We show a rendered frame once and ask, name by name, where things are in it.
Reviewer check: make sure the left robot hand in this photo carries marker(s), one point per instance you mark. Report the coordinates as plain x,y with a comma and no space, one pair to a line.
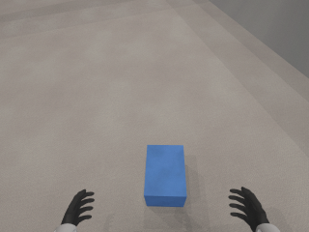
72,214

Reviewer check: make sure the right robot hand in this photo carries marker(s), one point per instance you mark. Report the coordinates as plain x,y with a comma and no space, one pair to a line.
254,212

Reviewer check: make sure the carton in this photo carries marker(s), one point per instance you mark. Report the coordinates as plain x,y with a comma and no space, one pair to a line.
165,182

